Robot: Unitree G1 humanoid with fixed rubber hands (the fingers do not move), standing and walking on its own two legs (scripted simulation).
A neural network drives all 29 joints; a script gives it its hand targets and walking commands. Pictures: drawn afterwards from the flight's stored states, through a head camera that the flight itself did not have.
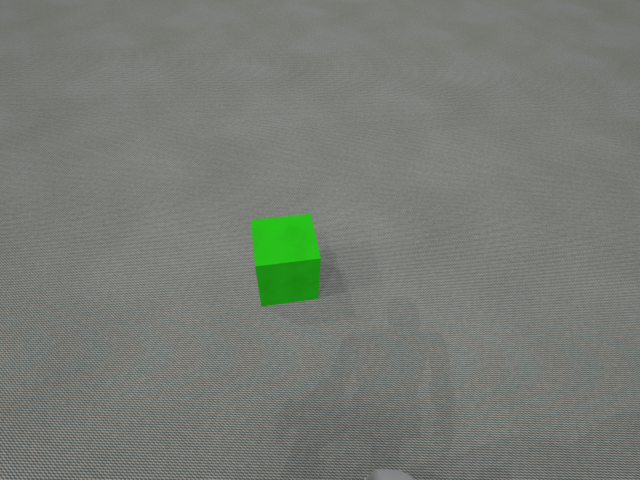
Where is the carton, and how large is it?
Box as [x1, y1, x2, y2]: [251, 214, 320, 305]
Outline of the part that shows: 310,214 251,220 255,268 261,305 317,298 320,257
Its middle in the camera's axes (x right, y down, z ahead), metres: -0.11 +0.07 +1.38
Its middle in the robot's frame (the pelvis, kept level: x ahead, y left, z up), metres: +0.89 +0.09 -0.65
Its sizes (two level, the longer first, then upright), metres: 0.210 0.200 0.250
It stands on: the floor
